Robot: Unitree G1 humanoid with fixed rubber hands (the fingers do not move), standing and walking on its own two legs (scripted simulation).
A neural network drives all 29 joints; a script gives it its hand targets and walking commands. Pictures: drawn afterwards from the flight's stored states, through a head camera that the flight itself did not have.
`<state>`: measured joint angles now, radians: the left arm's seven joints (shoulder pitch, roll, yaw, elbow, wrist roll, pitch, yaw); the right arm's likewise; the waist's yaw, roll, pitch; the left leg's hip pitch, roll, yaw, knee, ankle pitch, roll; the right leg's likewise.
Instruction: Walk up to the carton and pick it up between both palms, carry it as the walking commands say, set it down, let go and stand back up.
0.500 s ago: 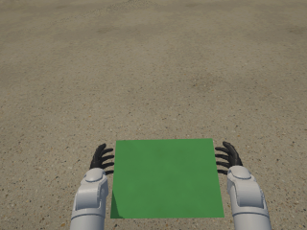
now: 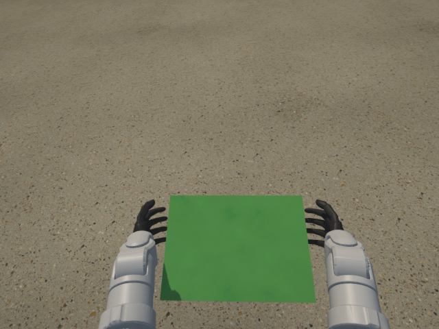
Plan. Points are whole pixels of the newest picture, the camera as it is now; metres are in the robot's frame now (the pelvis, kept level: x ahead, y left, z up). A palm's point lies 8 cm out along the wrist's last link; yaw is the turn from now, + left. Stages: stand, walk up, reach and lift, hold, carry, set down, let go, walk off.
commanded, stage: set down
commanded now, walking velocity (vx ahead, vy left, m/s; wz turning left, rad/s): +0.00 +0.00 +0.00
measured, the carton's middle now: (235, 250) +0.31 -0.01 -0.09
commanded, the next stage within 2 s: none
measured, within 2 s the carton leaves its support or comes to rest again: neither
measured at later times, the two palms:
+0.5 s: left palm (156, 254) +0.31 +0.17 -0.09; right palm (320, 253) +0.30 -0.19 -0.09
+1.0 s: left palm (167, 257) +0.34 +0.17 -0.18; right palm (308, 255) +0.33 -0.19 -0.18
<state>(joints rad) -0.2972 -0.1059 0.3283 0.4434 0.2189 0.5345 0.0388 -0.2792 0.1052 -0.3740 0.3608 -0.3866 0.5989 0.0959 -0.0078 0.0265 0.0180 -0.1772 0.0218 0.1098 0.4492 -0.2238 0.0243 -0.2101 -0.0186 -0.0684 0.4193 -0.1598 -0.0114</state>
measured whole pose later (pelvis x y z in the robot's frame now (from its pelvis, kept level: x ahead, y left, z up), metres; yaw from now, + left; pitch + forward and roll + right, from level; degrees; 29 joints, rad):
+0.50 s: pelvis +0.00 -0.01 -0.02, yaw +1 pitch +19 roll +0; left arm -0.30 -0.11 0.36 0.45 0.23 0.24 -0.04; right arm -0.28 0.12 -0.39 0.37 -0.30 0.31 0.05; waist -0.01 0.02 0.00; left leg -0.67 0.02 0.10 0.56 -0.22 0.02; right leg -0.71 -0.02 -0.05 0.55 -0.17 -0.02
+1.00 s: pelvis -0.06 -0.01 -0.11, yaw +0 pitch +34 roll +1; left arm -0.64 -0.06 0.46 0.47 0.23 0.35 0.02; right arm -0.63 0.09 -0.45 0.42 -0.27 0.38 -0.03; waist -0.01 0.00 -0.10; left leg -1.33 0.01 0.06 1.06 -0.32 0.02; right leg -1.37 0.01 0.00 1.03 -0.25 -0.02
